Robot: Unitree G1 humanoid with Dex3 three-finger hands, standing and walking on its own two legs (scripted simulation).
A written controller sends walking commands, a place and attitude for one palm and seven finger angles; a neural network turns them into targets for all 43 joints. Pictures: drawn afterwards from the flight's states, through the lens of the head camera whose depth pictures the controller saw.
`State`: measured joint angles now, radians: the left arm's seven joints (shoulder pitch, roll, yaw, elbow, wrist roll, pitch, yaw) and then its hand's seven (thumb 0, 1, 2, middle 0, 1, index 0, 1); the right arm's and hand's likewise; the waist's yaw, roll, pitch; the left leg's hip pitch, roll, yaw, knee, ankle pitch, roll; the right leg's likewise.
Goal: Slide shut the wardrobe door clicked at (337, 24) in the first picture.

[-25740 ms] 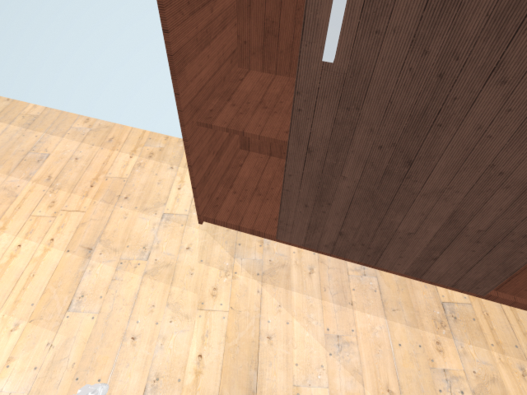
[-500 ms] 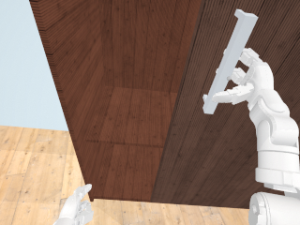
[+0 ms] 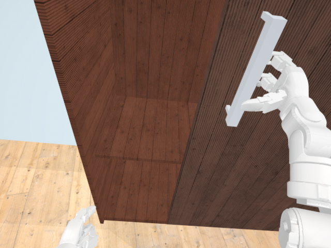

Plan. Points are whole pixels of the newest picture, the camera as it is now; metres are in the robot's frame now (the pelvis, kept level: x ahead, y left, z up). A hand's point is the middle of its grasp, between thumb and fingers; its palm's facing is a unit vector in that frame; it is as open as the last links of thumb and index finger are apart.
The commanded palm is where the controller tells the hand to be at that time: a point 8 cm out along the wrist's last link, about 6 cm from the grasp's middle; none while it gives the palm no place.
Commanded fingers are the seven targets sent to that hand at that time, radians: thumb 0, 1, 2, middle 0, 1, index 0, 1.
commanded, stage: slide the fingers in behind the handle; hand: right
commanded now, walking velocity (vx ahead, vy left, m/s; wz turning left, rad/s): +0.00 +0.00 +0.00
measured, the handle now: (246, 75) +0.43 -0.14 +0.27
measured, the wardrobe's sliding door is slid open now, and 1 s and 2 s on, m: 0.36 0.36 0.36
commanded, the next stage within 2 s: grip the handle and tug to test in 1.62 s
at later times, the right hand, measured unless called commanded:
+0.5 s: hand (249, 88) +0.37 -0.13 +0.27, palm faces -0.02 +1.00 -0.03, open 14.1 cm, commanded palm +0.35 -0.19 +0.26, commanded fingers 0.00 0.50 -0.30 0.30 1.20 0.30 1.20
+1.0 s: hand (244, 88) +0.37 -0.12 +0.27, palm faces +0.01 +1.00 -0.03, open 14.3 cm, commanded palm +0.35 -0.16 +0.26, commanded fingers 0.00 0.50 -0.30 0.30 1.20 0.30 1.20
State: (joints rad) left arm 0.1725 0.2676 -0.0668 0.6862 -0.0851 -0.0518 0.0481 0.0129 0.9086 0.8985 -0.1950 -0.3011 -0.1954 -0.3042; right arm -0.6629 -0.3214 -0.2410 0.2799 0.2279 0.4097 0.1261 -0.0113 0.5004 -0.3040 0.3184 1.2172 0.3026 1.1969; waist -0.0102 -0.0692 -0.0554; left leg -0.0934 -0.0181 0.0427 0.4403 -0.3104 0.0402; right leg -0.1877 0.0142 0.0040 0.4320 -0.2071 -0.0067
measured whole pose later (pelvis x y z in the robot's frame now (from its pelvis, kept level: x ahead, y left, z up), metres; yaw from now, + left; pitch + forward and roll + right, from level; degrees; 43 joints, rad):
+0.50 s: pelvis -0.01 -0.01 +0.00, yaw +0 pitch -3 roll +0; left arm 0.13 0.25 -0.08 0.69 -0.08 -0.04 0.05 0.01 0.91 0.90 -0.20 -0.30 -0.20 -0.30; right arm -0.67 -0.24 -0.16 0.20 0.23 0.48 0.05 -0.01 0.50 -0.30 0.30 1.20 0.28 1.19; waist -0.03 -0.07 -0.05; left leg -0.09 -0.01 0.05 0.45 -0.31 0.03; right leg -0.19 0.03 0.01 0.44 -0.20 -0.02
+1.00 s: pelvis +0.00 +0.00 +0.00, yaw +0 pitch -3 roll -1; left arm 0.13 0.25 -0.07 0.68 -0.08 -0.01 0.03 0.01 0.91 0.90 -0.19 -0.30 -0.20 -0.30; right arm -0.62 -0.21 -0.15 0.10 0.21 0.51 -0.01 -0.01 0.50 -0.30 0.30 1.20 0.23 1.19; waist -0.02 -0.06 -0.05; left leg -0.08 -0.01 0.04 0.44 -0.31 0.04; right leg -0.17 0.02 0.00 0.43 -0.21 -0.01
